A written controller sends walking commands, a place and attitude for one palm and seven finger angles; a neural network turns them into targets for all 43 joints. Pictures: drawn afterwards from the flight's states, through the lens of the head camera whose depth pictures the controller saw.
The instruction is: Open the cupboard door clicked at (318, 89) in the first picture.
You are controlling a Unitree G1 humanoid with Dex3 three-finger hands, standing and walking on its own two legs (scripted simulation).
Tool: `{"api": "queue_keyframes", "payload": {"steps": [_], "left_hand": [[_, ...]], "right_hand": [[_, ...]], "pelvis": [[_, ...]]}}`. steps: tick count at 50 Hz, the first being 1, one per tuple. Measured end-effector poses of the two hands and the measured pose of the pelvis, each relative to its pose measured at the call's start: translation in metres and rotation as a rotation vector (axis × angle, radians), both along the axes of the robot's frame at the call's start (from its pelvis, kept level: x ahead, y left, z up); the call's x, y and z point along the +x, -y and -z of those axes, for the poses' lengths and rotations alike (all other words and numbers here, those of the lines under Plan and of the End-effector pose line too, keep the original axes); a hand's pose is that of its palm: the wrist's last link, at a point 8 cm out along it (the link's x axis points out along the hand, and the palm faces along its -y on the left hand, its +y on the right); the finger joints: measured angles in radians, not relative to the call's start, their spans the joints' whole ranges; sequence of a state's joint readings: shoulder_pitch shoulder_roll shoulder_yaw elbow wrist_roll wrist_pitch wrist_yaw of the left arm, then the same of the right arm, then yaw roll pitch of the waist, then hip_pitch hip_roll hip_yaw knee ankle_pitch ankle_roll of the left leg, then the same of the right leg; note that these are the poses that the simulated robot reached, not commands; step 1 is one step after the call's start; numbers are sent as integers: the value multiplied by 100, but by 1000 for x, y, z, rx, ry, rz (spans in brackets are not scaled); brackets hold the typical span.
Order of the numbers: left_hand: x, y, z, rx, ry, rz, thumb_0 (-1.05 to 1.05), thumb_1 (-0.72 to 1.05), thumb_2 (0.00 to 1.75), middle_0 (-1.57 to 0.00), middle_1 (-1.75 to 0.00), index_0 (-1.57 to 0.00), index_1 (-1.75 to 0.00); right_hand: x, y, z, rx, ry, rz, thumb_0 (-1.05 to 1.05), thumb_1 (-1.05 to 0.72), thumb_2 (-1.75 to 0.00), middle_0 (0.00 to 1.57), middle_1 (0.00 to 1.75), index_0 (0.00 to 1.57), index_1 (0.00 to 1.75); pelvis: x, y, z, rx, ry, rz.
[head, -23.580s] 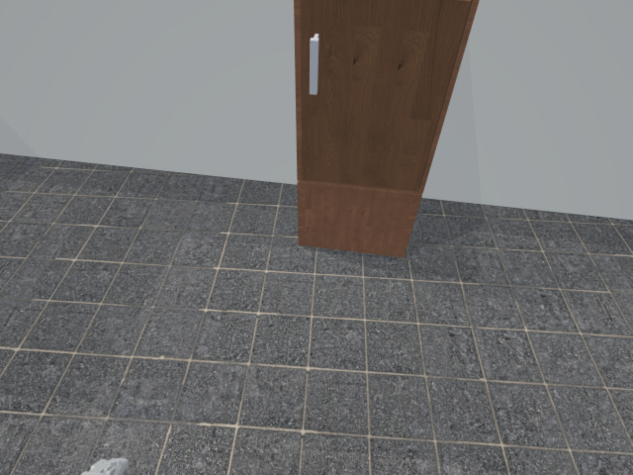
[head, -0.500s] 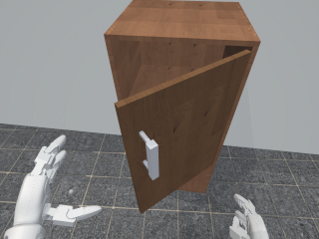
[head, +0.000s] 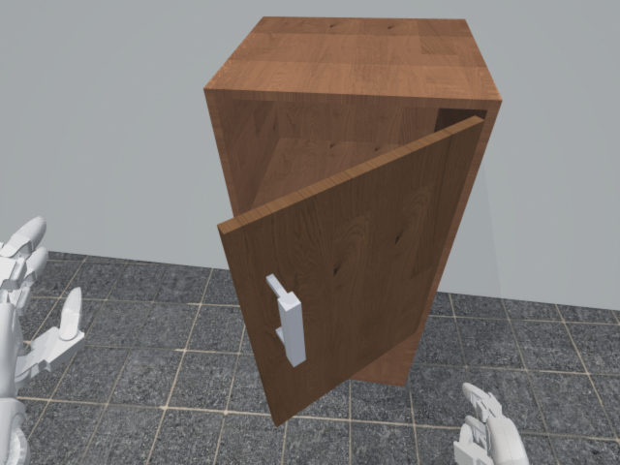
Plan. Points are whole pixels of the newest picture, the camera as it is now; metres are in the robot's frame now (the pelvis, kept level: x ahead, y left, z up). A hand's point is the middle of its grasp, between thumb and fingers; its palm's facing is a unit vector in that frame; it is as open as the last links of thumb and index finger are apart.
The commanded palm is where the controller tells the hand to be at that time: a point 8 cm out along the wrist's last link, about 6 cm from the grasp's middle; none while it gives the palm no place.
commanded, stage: draw the hand back to the body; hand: left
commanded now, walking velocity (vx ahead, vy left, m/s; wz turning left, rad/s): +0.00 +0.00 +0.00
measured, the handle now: (285, 321) +0.30 +0.08 +0.03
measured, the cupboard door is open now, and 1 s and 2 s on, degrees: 42 42 42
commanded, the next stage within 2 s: step back with the hand held close in 0.34 s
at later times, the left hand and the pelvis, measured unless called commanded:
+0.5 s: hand (82, 339) +0.18 +0.25 +0.16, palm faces +0.46 -0.80 -0.40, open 7.4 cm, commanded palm +0.13 +0.29 +0.17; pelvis -0.01 -0.01 +0.00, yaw +0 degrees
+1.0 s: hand (9, 396) +0.12 +0.29 +0.15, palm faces +0.40 -0.77 -0.49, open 7.4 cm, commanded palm +0.06 +0.32 +0.17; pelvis -0.08 +0.02 -0.01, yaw +0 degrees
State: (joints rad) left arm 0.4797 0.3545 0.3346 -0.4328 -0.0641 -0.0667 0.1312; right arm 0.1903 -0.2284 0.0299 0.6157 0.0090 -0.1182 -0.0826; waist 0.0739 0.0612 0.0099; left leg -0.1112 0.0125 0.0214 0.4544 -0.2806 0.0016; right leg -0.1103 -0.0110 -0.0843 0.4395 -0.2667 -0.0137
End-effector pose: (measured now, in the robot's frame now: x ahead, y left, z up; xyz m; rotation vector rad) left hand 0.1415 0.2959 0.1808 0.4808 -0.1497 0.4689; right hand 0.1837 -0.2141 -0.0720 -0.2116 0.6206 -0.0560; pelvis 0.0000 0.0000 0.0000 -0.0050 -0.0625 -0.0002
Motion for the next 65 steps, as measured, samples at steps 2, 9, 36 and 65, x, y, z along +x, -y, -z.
{"api": "queue_keyframes", "payload": {"steps": [2,9,36,65], "left_hand": [[0,-1,-2,2,9,-12,1,73,83,-20,-30,-21,-31],[0,10,11,-48,-35,-2,1,85,88,-21,-30,-21,-31],[-17,4,20,18,-111,69,1,89,90,-21,-30,-21,-31],[-129,-34,12,101,123,40,1,89,90,-21,-30,-22,-31]], "right_hand": [[1,2,0,3,-2,2,2,-90,-90,20,30,21,30],[-2,10,2,7,-22,10,2,-90,-90,20,30,21,30],[-45,28,3,-46,-113,93,2,-90,-90,20,30,21,30],[-142,-10,16,-111,-128,36,1,-90,-90,21,30,21,30]], "pelvis": [[0,2,-1,0,2,0],[-2,7,-2,3,7,1],[-34,2,-1,-10,-49,-1],[-125,-27,24,-29,-31,-55]]}}
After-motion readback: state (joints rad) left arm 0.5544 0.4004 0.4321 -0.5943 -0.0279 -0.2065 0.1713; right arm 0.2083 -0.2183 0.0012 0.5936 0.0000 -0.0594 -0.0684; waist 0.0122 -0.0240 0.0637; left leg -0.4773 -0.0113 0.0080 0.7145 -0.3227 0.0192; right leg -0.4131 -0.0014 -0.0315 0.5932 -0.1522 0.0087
